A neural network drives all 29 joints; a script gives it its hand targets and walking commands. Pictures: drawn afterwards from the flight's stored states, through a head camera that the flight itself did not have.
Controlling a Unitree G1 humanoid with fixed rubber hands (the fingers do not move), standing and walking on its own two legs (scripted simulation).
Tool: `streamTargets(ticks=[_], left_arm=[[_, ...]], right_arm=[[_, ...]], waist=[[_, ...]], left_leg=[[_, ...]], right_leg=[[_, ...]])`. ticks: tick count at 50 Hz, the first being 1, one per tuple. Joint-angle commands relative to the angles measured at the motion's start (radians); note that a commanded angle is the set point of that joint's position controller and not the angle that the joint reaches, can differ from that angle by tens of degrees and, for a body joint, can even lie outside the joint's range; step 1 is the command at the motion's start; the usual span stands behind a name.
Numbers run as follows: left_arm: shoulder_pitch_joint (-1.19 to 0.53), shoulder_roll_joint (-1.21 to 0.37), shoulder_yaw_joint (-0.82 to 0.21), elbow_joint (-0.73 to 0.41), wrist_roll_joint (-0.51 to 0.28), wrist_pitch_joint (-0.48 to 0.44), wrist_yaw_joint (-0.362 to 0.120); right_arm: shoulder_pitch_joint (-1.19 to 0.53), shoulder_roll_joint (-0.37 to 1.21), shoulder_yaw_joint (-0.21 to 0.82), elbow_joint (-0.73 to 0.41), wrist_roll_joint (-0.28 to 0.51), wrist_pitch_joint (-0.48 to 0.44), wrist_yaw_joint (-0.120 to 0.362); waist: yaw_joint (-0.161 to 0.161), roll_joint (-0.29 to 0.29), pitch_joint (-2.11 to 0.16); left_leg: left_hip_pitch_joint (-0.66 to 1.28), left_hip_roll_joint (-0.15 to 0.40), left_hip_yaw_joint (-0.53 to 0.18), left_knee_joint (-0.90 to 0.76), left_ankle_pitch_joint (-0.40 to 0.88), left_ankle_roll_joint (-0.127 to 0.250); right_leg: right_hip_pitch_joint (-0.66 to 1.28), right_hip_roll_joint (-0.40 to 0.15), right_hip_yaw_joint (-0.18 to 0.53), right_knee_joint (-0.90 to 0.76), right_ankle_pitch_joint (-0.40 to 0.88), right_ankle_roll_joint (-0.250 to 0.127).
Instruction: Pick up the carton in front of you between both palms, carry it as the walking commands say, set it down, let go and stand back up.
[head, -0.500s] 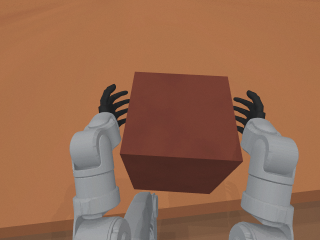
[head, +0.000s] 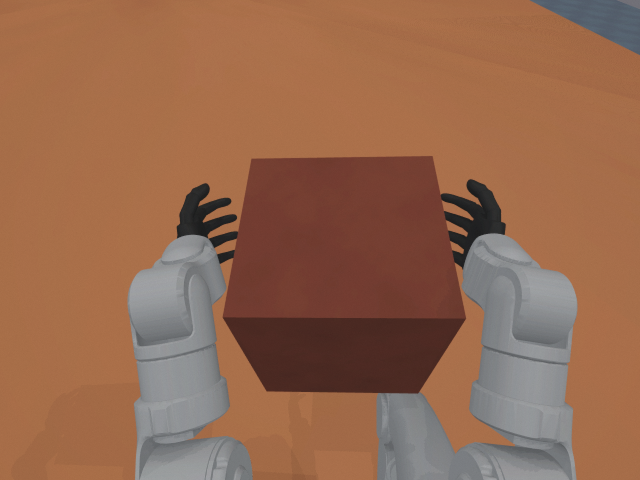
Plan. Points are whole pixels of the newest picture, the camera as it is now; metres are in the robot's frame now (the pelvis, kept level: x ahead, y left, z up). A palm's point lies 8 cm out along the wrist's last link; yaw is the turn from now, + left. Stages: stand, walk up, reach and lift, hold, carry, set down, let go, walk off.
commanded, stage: carry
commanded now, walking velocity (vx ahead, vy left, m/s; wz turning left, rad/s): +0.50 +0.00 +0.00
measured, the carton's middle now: (341, 285) +0.36 +0.00 +0.08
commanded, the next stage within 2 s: none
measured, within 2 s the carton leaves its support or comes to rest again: neither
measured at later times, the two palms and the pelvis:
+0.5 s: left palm (256, 3) +0.67 +0.12 +0.32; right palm (462, 34) +0.68 -0.19 +0.29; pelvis +0.33 -0.03 +0.14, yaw +1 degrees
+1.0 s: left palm out of the picture +0.97 +0.15 +0.25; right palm (406, 9) +0.95 -0.16 +0.25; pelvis +0.64 +0.00 +0.15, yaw -1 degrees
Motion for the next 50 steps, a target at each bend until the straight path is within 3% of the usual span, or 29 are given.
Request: streamTargets(ticks=[1, 2, 4, 5, 6, 7, 8, 9, 10, 11, 13, 15, 16, 18, 22, 25, 28, 29, 30, 32, 33, 34, 35, 36, 37, 39, 41, 44, 50], left_arm=[[-0.627, -0.655, -0.590, -0.019, -0.203, 0.010, 0.022], [-0.660, -0.658, -0.593, -0.019, -0.210, 0.016, 0.028], [-0.682, -0.681, -0.599, -0.006, -0.236, 0.020, 0.034], [-0.650, -0.684, -0.589, 0.027, -0.242, 0.017, 0.036], [-0.629, -0.695, -0.583, 0.023, -0.241, 0.005, 0.037], [-0.626, -0.728, -0.596, 0.015, -0.227, -0.006, 0.031], [-0.629, -0.731, -0.607, -0.010, -0.216, -0.021, 0.023], [-0.645, -0.784, -0.636, -0.017, -0.239, -0.039, 0.017], [-0.630, -0.817, -0.657, -0.019, -0.263, -0.038, 0.008], [-0.681, -0.830, -0.662, -0.042, -0.295, -0.041, -0.012], [-0.667, -0.910, -0.712, 0.004, -0.333, -0.052, -0.059], [-0.677, -0.912, -0.729, 0.015, -0.330, -0.062, -0.082], [-0.643, -0.895, -0.711, 0.025, -0.323, -0.063, -0.085], [-0.587, -0.825, -0.671, -0.006, -0.292, -0.062, -0.073], [-0.448, -0.699, -0.586, 0.038, -0.220, -0.034, -0.040], [-0.433, -0.652, -0.539, 0.062, -0.194, -0.014, -0.029], [-0.446, -0.612, -0.502, 0.058, -0.171, -0.003, -0.012], [-0.451, -0.601, -0.490, 0.068, -0.164, 0.000, -0.004], [-0.450, -0.594, -0.479, 0.071, -0.154, 0.001, 0.002], [-0.493, -0.584, -0.476, 0.059, -0.140, 0.005, 0.010], [-0.542, -0.595, -0.489, 0.049, -0.147, 0.009, 0.010], [-0.569, -0.610, -0.495, 0.049, -0.162, 0.014, 0.009], [-0.570, -0.626, -0.505, 0.065, -0.175, 0.014, 0.006], [-0.599, -0.657, -0.511, 0.093, -0.191, 0.011, 0.003], [-0.616, -0.709, -0.514, 0.102, -0.196, 0.003, 0.000], [-0.620, -0.809, -0.531, 0.126, -0.188, -0.015, -0.014], [-0.585, -0.881, -0.548, 0.115, -0.172, -0.053, -0.029], [-0.499, -0.898, -0.599, 0.122, -0.155, -0.103, -0.036], [-0.272, -0.901, -0.699, 0.046, -0.178, -0.139, -0.057]], right_arm=[[-0.470, 0.574, 0.466, -0.011, 0.132, 0.048, 0.010], [-0.460, 0.548, 0.436, 0.008, 0.118, 0.055, 0.008], [-0.479, 0.535, 0.417, -0.009, 0.125, 0.059, 0.009], [-0.470, 0.527, 0.414, -0.015, 0.117, 0.060, 0.007], [-0.485, 0.534, 0.419, -0.038, 0.108, 0.055, 0.009], [-0.498, 0.550, 0.425, -0.023, 0.095, 0.046, 0.012], [-0.494, 0.597, 0.455, -0.035, 0.092, 0.032, 0.023], [-0.503, 0.634, 0.465, -0.048, 0.103, 0.019, 0.036], [-0.519, 0.631, 0.435, -0.046, 0.109, 0.010, 0.038], [-0.549, 0.634, 0.432, -0.048, 0.102, 0.003, 0.036], [-0.607, 0.677, 0.460, -0.084, 0.097, -0.017, 0.037], [-0.639, 0.681, 0.490, -0.083, 0.092, -0.030, 0.034], [-0.630, 0.679, 0.528, -0.091, 0.100, -0.033, 0.034], [-0.644, 0.666, 0.571, -0.142, 0.131, -0.036, 0.028], [-0.560, 0.615, 0.573, -0.098, 0.138, -0.008, 0.007], [-0.596, 0.605, 0.573, -0.075, 0.154, 0.016, 0.004], [-0.617, 0.608, 0.557, -0.051, 0.169, 0.036, -0.002], [-0.616, 0.607, 0.544, -0.022, 0.173, 0.042, -0.004], [-0.619, 0.608, 0.534, -0.009, 0.179, 0.045, -0.006], [-0.569, 0.612, 0.502, 0.076, 0.160, 0.053, -0.009], [-0.554, 0.616, 0.481, 0.095, 0.149, 0.053, -0.010], [-0.542, 0.600, 0.463, 0.104, 0.133, 0.052, -0.016], [-0.507, 0.594, 0.439, 0.117, 0.109, 0.048, -0.022], [-0.520, 0.599, 0.427, 0.129, 0.097, 0.047, -0.022], [-0.563, 0.647, 0.454, 0.112, 0.118, 0.040, -0.012], [-0.611, 0.744, 0.499, 0.064, 0.146, 0.011, 0.017], [-0.646, 0.815, 0.559, -0.004, 0.180, -0.026, 0.043], [-0.600, 0.824, 0.607, -0.044, 0.177, -0.074, 0.058], [-0.297, 0.815, 0.656, -0.072, 0.137, -0.106, 0.071]], waist=[[0.008, 0.170, -0.150], [0.014, 0.223, -0.177], [0.074, 0.305, -0.279], [0.117, 0.318, -0.356], [0.193, 0.316, -0.453], [0.266, 0.278, -0.570], [0.229, 0.017, -0.685], [0.151, -0.297, -0.685], [0.155, -0.204, -0.716], [0.144, -0.106, -0.614], [0.112, -0.017, -0.454], [0.088, -0.003, -0.421], [0.103, -0.008, -0.401], [0.130, -0.034, -0.364], [0.111, -0.089, -0.331], [0.104, -0.152, -0.280], [0.119, -0.161, -0.237], [0.117, -0.163, -0.232], [0.109, -0.158, -0.249], [0.040, -0.145, -0.336], [0.007, -0.089, -0.417], [0.001, 0.086, -0.504], [0.012, 0.256, -0.493], [0.002, 0.267, -0.473], [0.010, 0.219, -0.465], [0.009, 0.097, -0.387], [0.025, 0.091, -0.400], [0.019, 0.093, -0.407], [0.029, 0.145, -0.334]], left_leg=[[0.012, 0.140, -0.087, -0.380, 0.334, 0.177], [-0.037, 0.132, 0.014, -0.420, 0.506, 0.174], [-0.014, 0.134, 0.109, -0.319, 1.226, 0.141], [0.074, 0.145, 0.144, -0.163, 1.598, 0.111], [0.157, 0.149, 0.143, 0.070, 1.788, 0.087], [0.149, 0.124, 0.110, 0.393, 1.665, 0.048], [-0.054, 0.036, 0.032, 0.738, 1.022, 0.003], [-0.368, -0.151, -0.042, 1.173, 0.169, -0.023], [-0.483, -0.148, -0.231, 1.393, 0.133, 0.009], [-0.583, -0.125, -0.248, 1.447, 0.087, 0.024], [-0.690, -0.037, -0.180, 1.368, 0.063, 0.043], [-0.698, -0.006, -0.150, 1.289, 0.026, 0.043], [-0.711, -0.010, -0.098, 1.184, -0.060, 0.035], [-0.777, 0.016, -0.060, 1.082, -0.039, 0.025], [-0.799, 0.043, 0.007, 0.767, 0.149, 0.016], [-0.645, 0.015, 0.098, 0.438, 0.244, 0.007], [-0.513, -0.023, 0.171, 0.190, 0.332, 0.009], [-0.476, -0.037, 0.183, 0.123, 0.359, 0.010], [-0.415, -0.060, 0.197, 0.077, 0.364, 0.016], [-0.174, -0.082, 0.205, -0.027, 0.381, 0.022], [0.050, -0.028, 0.127, 0.012, 0.318, 0.036], [0.280, 0.201, -0.236, 0.082, 0.330, 0.112], [0.380, 0.341, -0.553, -0.009, 0.394, 0.208], [0.429, 0.339, -0.623, -0.068, 0.352, 0.269], [0.401, 0.336, -0.572, -0.066, 0.308, 0.259], [0.217, 0.275, -0.415, -0.108, 0.247, 0.185], [0.152, 0.241, -0.305, -0.147, 0.213, 0.145], [0.184, 0.237, -0.225, -0.189, 0.246, 0.155], [0.314, 0.186, -0.078, -0.178, 0.638, 0.105]], right_leg=[[0.134, -0.008, -0.126, -0.338, 0.055, -0.003], [0.286, 0.004, -0.175, -0.470, 0.098, -0.023], [0.573, 0.078, -0.260, -0.635, 0.218, -0.038], [0.681, 0.144, -0.279, -0.728, 0.201, -0.020], [0.812, 0.202, -0.274, -0.857, 0.153, -0.006], [1.004, 0.196, -0.107, -1.052, 0.144, -0.025], [1.201, -0.005, 0.395, -1.285, 0.071, -0.122], [1.304, -0.201, 0.906, -1.441, 0.341, -0.298], [1.293, -0.209, 0.971, -1.444, 0.352, -0.335], [1.260, -0.191, 0.836, -1.397, 0.314, -0.279], [1.133, -0.153, 0.613, -1.371, 0.272, -0.154], [1.116, -0.161, 0.504, -1.396, 0.268, -0.136], [1.164, -0.170, 0.445, -1.407, 0.326, -0.150], [1.215, -0.184, 0.422, -1.436, 0.451, -0.158], [1.273, -0.124, 0.273, -1.523, 0.512, -0.120], [1.209, -0.057, 0.124, -1.577, 0.619, -0.079], [1.217, -0.074, 0.083, -1.613, 0.732, -0.053], [1.256, -0.077, 0.070, -1.589, 0.864, -0.040], [1.286, -0.086, 0.058, -1.546, 0.989, -0.028], [1.291, -0.074, -0.003, -1.321, 1.094, 0.035], [1.165, -0.048, -0.026, -1.137, 0.902, 0.072], [0.914, -0.004, -0.015, -0.913, 0.560, 0.100], [0.665, 0.129, 0.023, -0.734, 0.011, 0.102], [0.506, 0.135, 0.071, -0.597, -0.019, 0.090], [0.444, 0.066, 0.111, -0.544, 0.033, 0.079], [0.493, -0.002, 0.121, -0.667, 0.146, 0.087], [0.565, -0.014, 0.098, -0.759, 0.198, 0.105], [0.532, -0.010, 0.054, -0.845, 0.246, 0.125], [0.533, -0.002, -0.032, -1.216, 0.376, 0.153]])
